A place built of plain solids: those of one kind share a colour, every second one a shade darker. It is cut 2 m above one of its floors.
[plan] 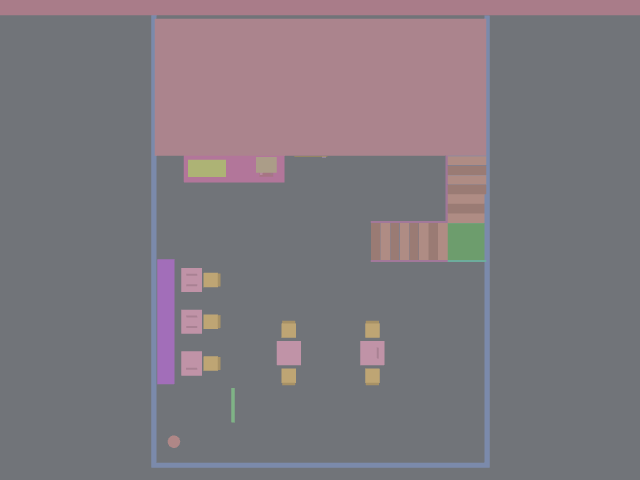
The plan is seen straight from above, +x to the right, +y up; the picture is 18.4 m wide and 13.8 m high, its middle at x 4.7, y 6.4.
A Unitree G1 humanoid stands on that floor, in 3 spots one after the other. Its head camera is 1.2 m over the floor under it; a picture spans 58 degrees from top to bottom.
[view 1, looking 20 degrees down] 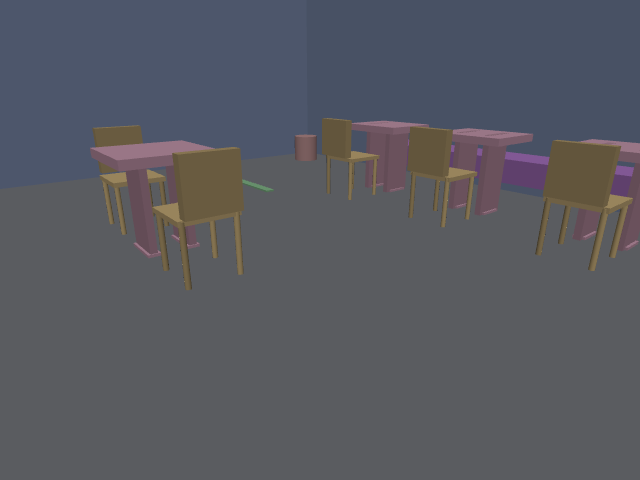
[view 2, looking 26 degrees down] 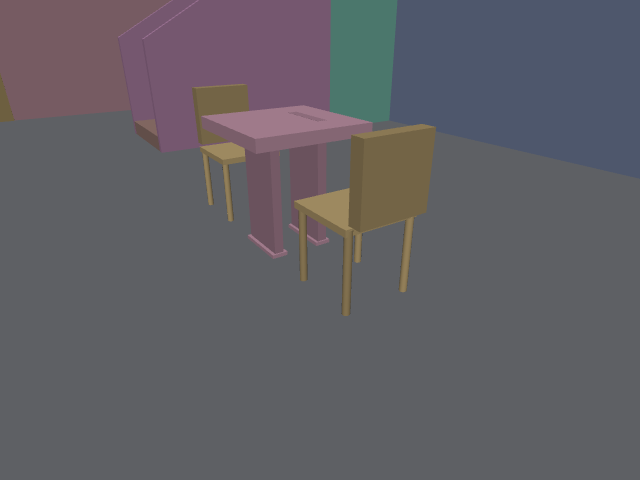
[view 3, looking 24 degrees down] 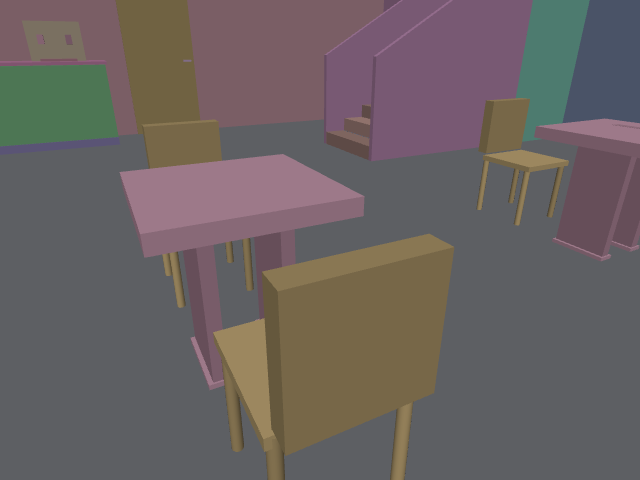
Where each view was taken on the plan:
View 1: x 4.86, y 6.36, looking -129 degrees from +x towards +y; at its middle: ground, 3.51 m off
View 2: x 5.00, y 1.00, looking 56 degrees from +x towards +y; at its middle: meeting_table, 2.67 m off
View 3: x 3.40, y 1.65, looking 63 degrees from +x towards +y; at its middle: ground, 2.95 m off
